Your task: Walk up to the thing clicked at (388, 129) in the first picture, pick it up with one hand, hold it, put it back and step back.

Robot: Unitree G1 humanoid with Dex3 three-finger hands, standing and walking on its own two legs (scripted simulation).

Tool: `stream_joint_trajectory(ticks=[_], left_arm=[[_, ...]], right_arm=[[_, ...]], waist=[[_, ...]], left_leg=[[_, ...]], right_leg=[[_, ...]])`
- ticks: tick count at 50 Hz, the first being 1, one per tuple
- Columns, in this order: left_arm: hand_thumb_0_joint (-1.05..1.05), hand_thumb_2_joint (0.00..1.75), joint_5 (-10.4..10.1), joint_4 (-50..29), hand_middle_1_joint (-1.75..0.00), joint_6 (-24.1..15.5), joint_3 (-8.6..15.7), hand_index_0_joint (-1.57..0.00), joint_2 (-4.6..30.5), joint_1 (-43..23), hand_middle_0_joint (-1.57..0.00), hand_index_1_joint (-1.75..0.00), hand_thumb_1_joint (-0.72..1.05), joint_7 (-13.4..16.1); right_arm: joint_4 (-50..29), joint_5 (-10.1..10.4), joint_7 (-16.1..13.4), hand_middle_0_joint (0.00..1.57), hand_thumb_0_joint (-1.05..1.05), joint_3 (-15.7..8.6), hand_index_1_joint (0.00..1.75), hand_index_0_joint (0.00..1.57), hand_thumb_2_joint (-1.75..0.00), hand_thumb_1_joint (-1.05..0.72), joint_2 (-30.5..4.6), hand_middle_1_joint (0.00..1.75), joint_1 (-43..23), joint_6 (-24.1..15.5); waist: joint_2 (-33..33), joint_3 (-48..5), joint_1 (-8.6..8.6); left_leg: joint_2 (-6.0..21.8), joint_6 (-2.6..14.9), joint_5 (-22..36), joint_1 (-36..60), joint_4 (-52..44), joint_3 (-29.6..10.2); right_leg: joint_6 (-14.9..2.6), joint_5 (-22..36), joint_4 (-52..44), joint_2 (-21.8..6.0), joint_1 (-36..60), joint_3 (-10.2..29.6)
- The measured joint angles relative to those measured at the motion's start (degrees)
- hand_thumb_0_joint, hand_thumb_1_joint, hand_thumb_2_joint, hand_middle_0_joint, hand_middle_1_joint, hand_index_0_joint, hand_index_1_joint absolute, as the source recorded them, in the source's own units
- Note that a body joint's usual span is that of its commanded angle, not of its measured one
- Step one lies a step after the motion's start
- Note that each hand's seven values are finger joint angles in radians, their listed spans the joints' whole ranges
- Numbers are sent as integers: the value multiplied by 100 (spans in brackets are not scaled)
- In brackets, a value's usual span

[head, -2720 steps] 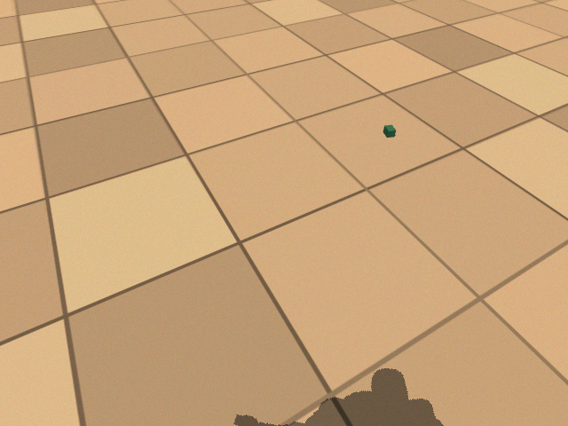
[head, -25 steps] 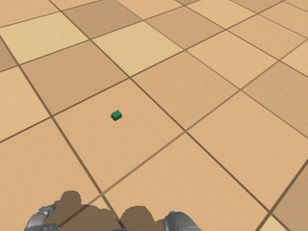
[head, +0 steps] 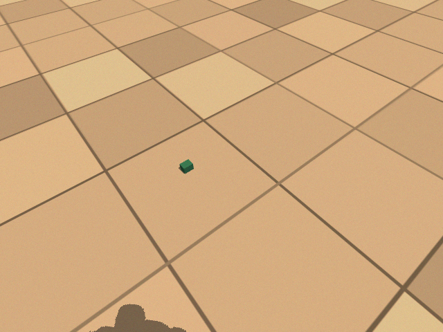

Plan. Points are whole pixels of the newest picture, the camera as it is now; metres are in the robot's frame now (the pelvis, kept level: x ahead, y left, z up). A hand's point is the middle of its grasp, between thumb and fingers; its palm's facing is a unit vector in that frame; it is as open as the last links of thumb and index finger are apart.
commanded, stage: step back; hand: left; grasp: from above
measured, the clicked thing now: (186, 166) +1.11 +0.29 -0.74
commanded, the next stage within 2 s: stand in 0.90 s
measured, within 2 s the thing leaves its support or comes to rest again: neither
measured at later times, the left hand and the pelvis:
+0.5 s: hand out of the picture +0.08 +0.24 -0.13, palm faces +0.04 -0.92 -0.39, open 7.4 cm; pelvis +0.02 -0.02 +0.00, yaw +1 degrees
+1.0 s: hand out of the picture +0.12 +0.27 -0.14, palm faces +0.02 -0.94 -0.35, open 7.4 cm; pelvis +0.05 +0.00 +0.01, yaw +1 degrees
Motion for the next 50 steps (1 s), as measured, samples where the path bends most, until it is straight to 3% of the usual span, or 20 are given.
stream_joint_trajectory(ticks=[1, 2, 4, 6, 8, 12, 16, 18, 19, 20, 23, 26, 32, 35, 37, 40, 44, 50], left_arm=[[1, 90, -6, -35, -30, -10, 11, -21, 41, -52, -21, -30, 90, -12], [1, 90, -19, -58, -30, -7, 21, -21, 99, -110, -21, -30, 90, -20], [1, 90, -50, -51, -30, 33, 55, -21, 247, -153, -21, -30, 90, 2], [0, 90, -95, 78, -30, 76, 53, -20, 234, -66, -21, -30, 91, 12], [1, 90, -125, 214, -30, 99, 27, -20, 237, -49, -21, -30, 91, -39], [1, 90, -159, 270, -30, 4, 42, -20, 291, -24, -21, -30, 91, -127], [1, 90, -161, 336, -30, -42, 51, -20, 272, -13, -21, -30, 91, -164], [1, 90, -157, 367, -30, -99, 51, -20, 236, -7, -21, -30, 91, -146], [1, 90, -147, 396, -30, -140, 53, -20, 182, -33, -21, -30, 91, -116], [1, 90, -125, 417, -30, -179, 48, -20, 107, -69, -21, -30, 91, -85], [0, 90, -86, 359, -30, -266, -1, -20, -27, -97, -21, -30, 91, -59], [0, 90, -123, 307, -30, -315, -62, -20, -147, -115, -21, -30, 91, -50], [0, 90, -168, 314, -30, -321, -154, -21, -145, -206, -21, -30, 90, -6], [0, 90, -237, 312, -30, -218, -173, -21, -31, -327, -21, -30, 90, 33], [0, 90, -293, 336, -30, -129, -172, -21, 26, -415, -21, -30, 90, 71], [0, 90, -331, 423, -30, -69, -198, -20, 62, -499, -21, -30, 91, 93], [0, 90, -303, 567, -30, -118, -217, -20, 84, -573, -21, -30, 91, 73], [0, 90, -299, 917, -30, -149, -369, -20, -11, -638, -21, -30, 91, 16]], right_arm=[[83, -15, 18, 21, 1, -1, 30, 21, -90, -91, 24, 30, 79, -24], [177, -29, 27, 21, 1, -7, 30, 21, -90, -91, 77, 30, 125, -57], [327, -85, 39, 21, 1, -12, 30, 21, -90, -91, 301, 30, 111, -129], [310, -113, 89, 21, 1, 7, 30, 21, -90, -91, 367, 30, 222, -224], [302, -120, 112, 21, 1, 14, 30, 21, -90, -91, 390, 30, 295, -300], [258, -118, 114, 21, 1, 6, 30, 21, -90, -91, 386, 30, 333, -410], [184, -111, 117, 21, 1, -40, 30, 21, -90, -90, 257, 30, 291, -385], [160, -86, 108, 21, 1, -50, 30, 21, -90, -90, 162, 30, 259, -325], [161, -64, 90, 21, 1, -57, 30, 21, -90, -90, 101, 30, 225, -286], [169, -38, 61, 21, 1, -64, 30, 21, -90, -91, 46, 30, 198, -248], [219, -12, -19, 21, 1, -41, 30, 21, -90, -91, 67, 30, 147, -169], [220, 20, -11, 20, 1, -3, 30, 21, -90, -91, 62, 30, 56, -234], [233, 28, 12, 20, 1, 36, 30, 21, -90, -91, 113, 30, -163, -296], [308, 15, -19, 20, 1, 42, 30, 21, -90, -91, 240, 30, -287, -327], [363, -6, -30, 20, 1, 70, 30, 21, -90, -91, 359, 30, -396, -313], [425, 7, -5, 21, 1, 142, 30, 21, -90, -91, 435, 30, -570, -264], [510, 24, -11, 21, 1, 197, 30, 21, -90, -91, 495, 30, -811, -239], [695, 64, 53, 21, 1, 261, 30, 21, -90, -91, 461, 30, -1020, -322]], waist=[[-4, -15, -16], [-75, 1, -28], [-503, 141, 66], [-518, -7, -16], [-449, -70, -157], [-488, -42, -211], [-450, -22, -246], [-385, -42, -229], [-270, -12, -219], [-105, 25, -231], [-56, -27, -123], [-59, 22, -38], [-27, 130, 11], [-204, 230, -4], [-384, 270, 42], [-359, 209, 21], [-328, 169, -7], [-267, 53, -45]], left_leg=[[61, 6, -80, 243, -475, 109], [46, 55, 196, 471, -978, 187], [-200, 174, 706, 733, -1351, 423], [-168, 302, 727, 731, -1409, 429], [-74, 390, 787, 787, -1567, 318], [31, 280, 1019, 930, -1915, 300], [127, 186, 895, 928, -1799, 329], [196, 106, 693, 845, -1516, 348], [287, 65, 546, 791, -1287, 314], [392, 113, 394, 719, -1017, 203], [136, 189, -259, 254, 90, -45], [22, 187, -208, -105, 567, 10], [252, 116, 337, -107, -558, 207], [193, 87, 1309, 159, -1288, 404], [113, 111, 1230, 184, -1249, 527], [220, 150, 1069, 90, -1107, 520], [308, 124, 1080, 116, -1171, 496], [280, 128, 1326, 432, -1731, 520]], right_leg=[[10, -24, 67, -25, -43, -84], [37, -61, 171, -91, -87, -126], [-39, -316, 465, -299, -143, 149], [-76, -752, 951, -139, -352, 211], [-99, -786, 1367, 32, -514, 197], [-90, -474, 1281, 13, -661, 161], [-60, -403, 459, -3, -422, 79], [-84, -75, -167, 54, -132, -3], [-78, 399, -339, 142, -36, -55], [-77, 513, -338, 248, 24, -159], [-141, 288, -176, 229, 24, -223], [-142, 285, -338, 122, 184, -220], [-29, 136, -279, 31, 268, -280], [68, -131, 120, -123, 187, -264], [74, -192, 261, -208, 129, -125], [-33, -278, 108, -26, 187, -35], [130, -1, -222, 58, 321, -54], [170, 258, -805, 37, 639, -45]])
